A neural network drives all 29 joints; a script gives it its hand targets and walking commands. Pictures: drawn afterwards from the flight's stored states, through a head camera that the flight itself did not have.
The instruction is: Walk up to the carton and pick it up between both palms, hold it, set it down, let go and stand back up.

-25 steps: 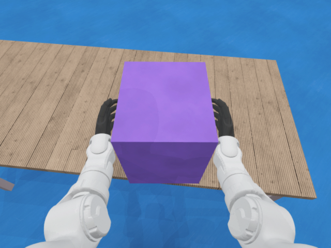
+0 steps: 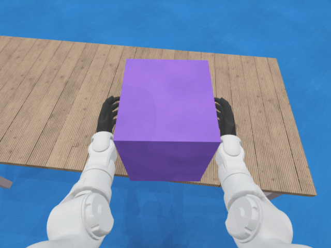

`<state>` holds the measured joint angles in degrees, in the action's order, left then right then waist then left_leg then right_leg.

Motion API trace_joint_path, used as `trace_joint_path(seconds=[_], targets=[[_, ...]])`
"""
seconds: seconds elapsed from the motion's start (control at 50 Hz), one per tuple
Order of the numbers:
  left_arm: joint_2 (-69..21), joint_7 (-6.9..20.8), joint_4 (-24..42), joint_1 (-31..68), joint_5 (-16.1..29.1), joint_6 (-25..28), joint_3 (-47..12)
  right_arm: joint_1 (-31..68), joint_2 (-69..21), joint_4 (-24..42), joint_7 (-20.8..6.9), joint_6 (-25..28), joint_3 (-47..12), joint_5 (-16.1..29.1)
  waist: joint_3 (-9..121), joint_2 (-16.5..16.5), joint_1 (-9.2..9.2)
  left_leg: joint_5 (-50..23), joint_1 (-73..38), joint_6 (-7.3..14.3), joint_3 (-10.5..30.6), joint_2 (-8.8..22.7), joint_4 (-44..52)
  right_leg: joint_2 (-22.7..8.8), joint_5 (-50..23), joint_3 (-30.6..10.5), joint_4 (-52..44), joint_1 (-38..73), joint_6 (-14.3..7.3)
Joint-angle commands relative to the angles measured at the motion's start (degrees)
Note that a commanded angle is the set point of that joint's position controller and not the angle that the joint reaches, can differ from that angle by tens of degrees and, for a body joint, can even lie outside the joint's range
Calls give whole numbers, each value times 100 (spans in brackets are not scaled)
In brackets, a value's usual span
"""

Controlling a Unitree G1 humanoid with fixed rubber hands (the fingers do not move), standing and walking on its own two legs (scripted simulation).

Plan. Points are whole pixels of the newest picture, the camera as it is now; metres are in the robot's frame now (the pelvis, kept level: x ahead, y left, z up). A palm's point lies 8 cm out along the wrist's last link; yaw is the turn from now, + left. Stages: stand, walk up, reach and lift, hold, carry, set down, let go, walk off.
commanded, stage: set down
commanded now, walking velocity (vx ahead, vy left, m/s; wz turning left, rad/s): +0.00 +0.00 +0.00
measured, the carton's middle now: (166, 125) +0.44 +0.07 -0.03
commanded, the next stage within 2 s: none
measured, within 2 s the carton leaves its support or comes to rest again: neither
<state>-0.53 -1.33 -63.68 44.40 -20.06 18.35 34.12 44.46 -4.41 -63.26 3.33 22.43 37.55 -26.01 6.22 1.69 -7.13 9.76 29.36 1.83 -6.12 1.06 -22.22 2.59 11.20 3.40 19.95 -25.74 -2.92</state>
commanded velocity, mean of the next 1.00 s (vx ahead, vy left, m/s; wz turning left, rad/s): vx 0.00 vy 0.00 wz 0.00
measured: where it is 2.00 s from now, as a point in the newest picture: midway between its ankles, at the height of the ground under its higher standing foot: outside the picture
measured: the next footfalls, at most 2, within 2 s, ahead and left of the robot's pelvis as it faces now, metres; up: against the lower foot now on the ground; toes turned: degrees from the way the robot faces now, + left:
none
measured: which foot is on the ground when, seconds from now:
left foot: down 0.00-1.00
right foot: down 0.00-1.00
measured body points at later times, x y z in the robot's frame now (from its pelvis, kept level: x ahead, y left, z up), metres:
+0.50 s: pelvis +0.00 -0.01 +0.00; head +0.10 +0.00 +0.44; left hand +0.40 +0.22 +0.02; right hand +0.44 -0.09 +0.02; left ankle -0.01 +0.10 -0.74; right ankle -0.04 -0.09 -0.74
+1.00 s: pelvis +0.00 -0.01 +0.00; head +0.10 +0.01 +0.44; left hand +0.39 +0.22 +0.01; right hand +0.43 -0.09 +0.02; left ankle -0.01 +0.10 -0.74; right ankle -0.04 -0.09 -0.74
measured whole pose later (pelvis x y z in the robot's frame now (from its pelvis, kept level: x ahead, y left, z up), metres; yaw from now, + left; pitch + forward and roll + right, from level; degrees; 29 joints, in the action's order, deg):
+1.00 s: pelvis +0.00 -0.01 +0.00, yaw +0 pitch +17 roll +0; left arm -1.3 0.5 -58.9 44.0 -25.2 17.2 37.9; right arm 44.0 -6.9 -57.4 3.2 20.3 36.3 -26.2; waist 4.0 2.0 -6.8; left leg 9.6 29.9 1.5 -6.7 1.5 -22.9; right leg 2.5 11.9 4.0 21.8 -26.7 -3.4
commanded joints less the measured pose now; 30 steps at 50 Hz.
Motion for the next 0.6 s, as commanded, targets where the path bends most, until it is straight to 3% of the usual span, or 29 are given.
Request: trace_joint_path(seconds=[0.0, 0.1, 0.16, 0.18, 0.2, 0.22, 0.28, 0.3, 0.32, 0.44, 0.5, 0.52, 0.54, 0.58], targets=[[-2238, 400, 236, 2805, -333, 14, -1083, 2707, -2932, -438, -821, 10, -1541, -518, 2901, -185, -212, -3205, -1794, -98, -49, 298, -279, -268, -1491, 0, 100, 1365, 225], [-2159, 368, 388, 2664, -347, -9, -1072, 2621, -2794, -165, -791, -6, -1562, -520, 2967, -37, -250, -3342, -1749, -65, -50, 259, -293, -300, -1583, -53, 114, 1373, 249], [-2129, 362, 389, 2608, -391, 21, -1091, 2567, -2870, -189, -776, -17, -1538, -517, 3124, -200, -281, -3371, -1578, -82, -65, 273, -336, -310, -1635, -92, 170, 1481, 248], [-2174, 381, 325, 2553, -435, -19, -1044, 2563, -2937, -161, -769, -53, -1555, -545, 2958, -109, -222, -3434, -1583, -97, -68, 234, -354, -289, -1761, -73, 133, 1451, 265], [-2155, 403, 415, 2551, -422, -12, -1004, 2549, -2905, -100, -775, -63, -1620, -514, 2946, -80, -304, -3303, -1557, -69, -48, 260, -295, -348, -1811, -87, 188, 1563, 286], [-2242, 416, 404, 2645, -459, 2, -1031, 2581, -2987, -113, -774, -66, -1572, -578, 2918, -41, -200, -3259, -1500, -83, -20, 265, -304, -333, -1781, -62, 174, 1533, 254], [-2262, 462, 350, 2541, -582, -6, -955, 2533, -3161, -178, -788, -66, -1536, -627, 2752, -120, -244, -3219, -1438, -59, -59, 223, -296, -349, -1743, -73, 185, 1497, 300], [-2316, 463, 363, 2591, -590, -21, -988, 2464, -3148, -163, -788, -74, -1512, -715, 2789, -203, -181, -3296, -1492, -59, -42, 232, -268, -365, -1771, -26, 138, 1529, 301], [-2265, 457, 379, 2527, -601, -38, -924, 2431, -3126, -135, -782, -63, -1514, -695, 2783, -106, -257, -3362, -1410, -44, -54, 226, -281, -346, -1844, -77, 165, 1583, 292], [-2035, 516, 359, 2245, -620, -52, -788, 2271, -3145, 67, -707, -147, -1596, -644, 2701, 74, -317, -2628, -764, 82, -136, 134, -21, -470, -2374, -211, 343, 2383, 332], [-1909, 554, 290, 2164, -703, -41, -669, 2239, -3050, 39, -668, -173, -1565, -697, 2533, 163, -255, -2420, -605, 105, -76, 131, 35, -510, -2416, -215, 415, 2529, 422], [-1870, 539, 478, 2217, -679, -36, -673, 2178, -3032, 43, -669, -181, -1576, -649, 2672, 133, -351, -2496, -613, 117, -114, 122, 33, -475, -2460, -227, 442, 2617, 364], [-1859, 521, 456, 2145, -646, -43, -687, 2108, -3026, 132, -668, -194, -1518, -650, 2623, 128, -248, -2540, -615, 106, -129, 132, 6, -480, -2446, -192, 411, 2516, 355], [-1875, 508, 518, 2187, -778, -31, -649, 2126, -3045, 105, -668, -193, -1525, -647, 2717, -39, -360, -2666, -616, 97, -89, 126, -40, -481, -2292, -235, 418, 2451, 337]])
